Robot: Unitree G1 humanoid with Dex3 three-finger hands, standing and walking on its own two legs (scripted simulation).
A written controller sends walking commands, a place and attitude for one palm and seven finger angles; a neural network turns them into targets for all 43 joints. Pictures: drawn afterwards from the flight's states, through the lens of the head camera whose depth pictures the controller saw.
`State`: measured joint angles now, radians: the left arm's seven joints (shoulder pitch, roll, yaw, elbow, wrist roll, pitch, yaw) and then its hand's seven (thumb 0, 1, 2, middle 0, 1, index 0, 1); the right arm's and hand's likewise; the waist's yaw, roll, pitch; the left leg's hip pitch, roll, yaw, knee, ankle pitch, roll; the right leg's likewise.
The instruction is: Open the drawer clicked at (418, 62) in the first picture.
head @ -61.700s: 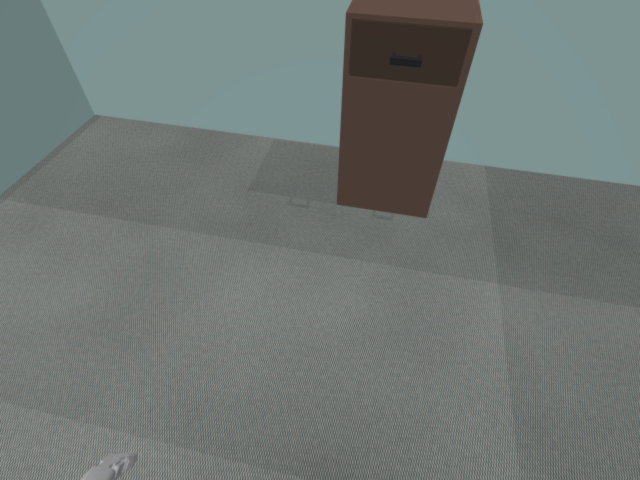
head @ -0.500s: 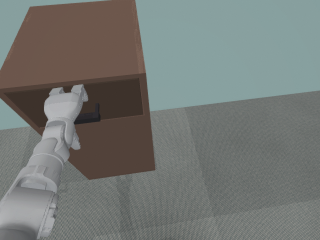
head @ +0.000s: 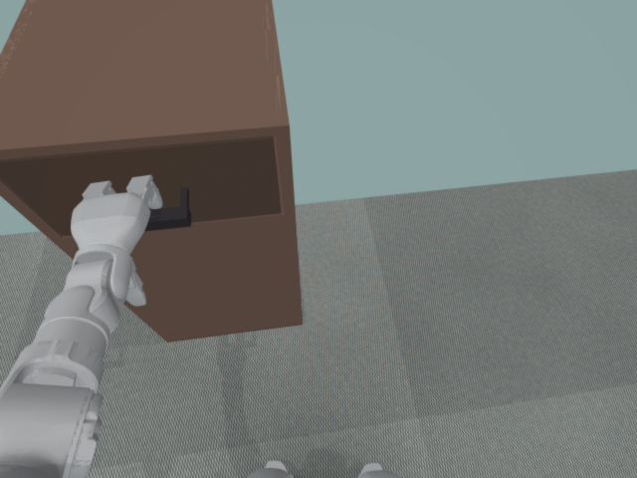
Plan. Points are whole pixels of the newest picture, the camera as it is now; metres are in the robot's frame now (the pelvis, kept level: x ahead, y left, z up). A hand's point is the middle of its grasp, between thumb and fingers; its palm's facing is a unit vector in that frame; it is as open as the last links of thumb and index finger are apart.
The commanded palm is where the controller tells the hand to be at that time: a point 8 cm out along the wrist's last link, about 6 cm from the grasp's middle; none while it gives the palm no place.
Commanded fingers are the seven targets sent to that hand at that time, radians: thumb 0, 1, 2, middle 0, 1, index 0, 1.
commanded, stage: lower the fingers behind the handle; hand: left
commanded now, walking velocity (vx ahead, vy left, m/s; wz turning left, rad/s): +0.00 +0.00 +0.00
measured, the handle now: (155, 208) +0.49 +0.25 -0.02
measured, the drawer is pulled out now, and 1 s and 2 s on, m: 0.00 0.00 0.00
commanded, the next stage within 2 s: close the thumb around the handle in 0.96 s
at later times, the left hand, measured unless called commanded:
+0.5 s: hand (140, 246) +0.43 +0.27 -0.04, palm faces -0.06 -0.06 -1.00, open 13.8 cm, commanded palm +0.42 +0.26 +0.02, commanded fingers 0.00 -0.50 0.30 -0.30 -1.20 -0.30 -1.20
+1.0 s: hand (140, 248) +0.43 +0.27 -0.04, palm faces -0.06 -0.05 -1.00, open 13.9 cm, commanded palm +0.41 +0.25 +0.01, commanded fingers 0.00 -0.50 0.30 -0.30 -1.20 -0.30 -1.20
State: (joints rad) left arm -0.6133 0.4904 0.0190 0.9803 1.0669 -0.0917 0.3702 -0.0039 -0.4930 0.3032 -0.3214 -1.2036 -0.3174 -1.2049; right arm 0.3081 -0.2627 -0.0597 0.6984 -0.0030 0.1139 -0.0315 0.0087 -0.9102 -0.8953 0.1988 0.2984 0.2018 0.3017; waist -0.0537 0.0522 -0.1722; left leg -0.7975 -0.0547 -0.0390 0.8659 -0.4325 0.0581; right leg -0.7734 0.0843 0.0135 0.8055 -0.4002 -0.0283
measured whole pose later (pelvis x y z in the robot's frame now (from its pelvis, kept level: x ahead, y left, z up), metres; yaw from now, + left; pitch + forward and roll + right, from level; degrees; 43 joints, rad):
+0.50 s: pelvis -0.01 +0.02 -0.02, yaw -1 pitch +24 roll -4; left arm -0.68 0.47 0.02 1.05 1.09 -0.06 0.44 0.00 -0.49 0.30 -0.32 -1.21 -0.32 -1.21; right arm 0.34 -0.25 -0.05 0.72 -0.03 0.11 0.00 0.01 -0.91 -0.90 0.20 0.30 0.20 0.30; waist -0.07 0.06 -0.19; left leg -0.94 -0.06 -0.03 0.99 -0.47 0.08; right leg -0.90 0.08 0.01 0.91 -0.43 -0.01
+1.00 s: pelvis -0.01 +0.01 -0.02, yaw -1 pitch +24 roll -4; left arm -0.67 0.47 0.01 1.03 1.08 -0.03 0.43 0.00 -0.49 0.30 -0.30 -1.20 -0.31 -1.21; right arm 0.32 -0.25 -0.04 0.71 -0.02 0.11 0.00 0.01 -0.91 -0.90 0.20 0.30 0.20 0.30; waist -0.07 0.06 -0.19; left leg -0.94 -0.05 -0.03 1.00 -0.47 0.07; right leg -0.91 0.09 0.01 0.92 -0.43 -0.01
